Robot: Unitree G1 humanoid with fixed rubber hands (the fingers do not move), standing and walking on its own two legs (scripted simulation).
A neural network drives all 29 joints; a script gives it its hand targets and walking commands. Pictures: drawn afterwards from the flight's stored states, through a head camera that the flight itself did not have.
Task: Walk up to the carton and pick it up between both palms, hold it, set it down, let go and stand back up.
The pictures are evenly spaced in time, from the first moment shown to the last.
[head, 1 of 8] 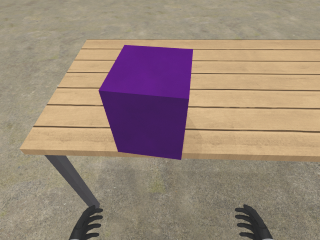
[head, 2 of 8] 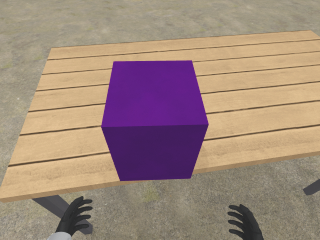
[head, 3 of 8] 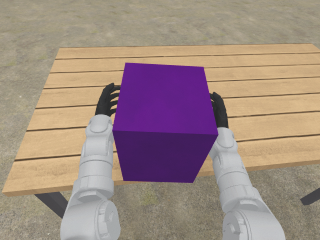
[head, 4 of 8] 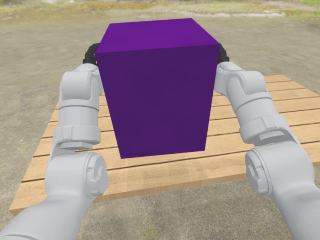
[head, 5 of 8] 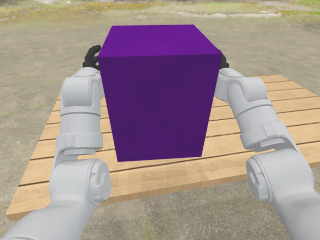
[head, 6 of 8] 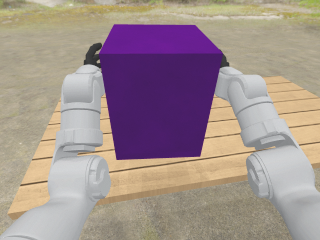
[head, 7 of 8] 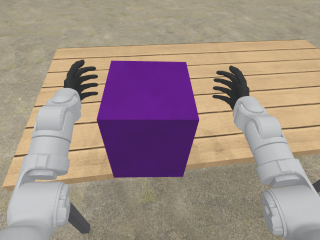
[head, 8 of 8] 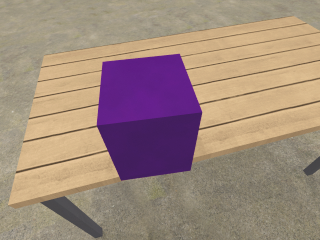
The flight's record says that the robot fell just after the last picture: no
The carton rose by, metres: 0.21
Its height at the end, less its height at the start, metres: +0.00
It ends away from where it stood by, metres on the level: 0.03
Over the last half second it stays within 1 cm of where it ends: yes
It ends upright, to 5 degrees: yes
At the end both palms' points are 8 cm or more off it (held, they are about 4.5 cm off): yes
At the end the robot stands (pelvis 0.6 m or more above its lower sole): yes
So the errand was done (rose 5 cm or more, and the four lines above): yes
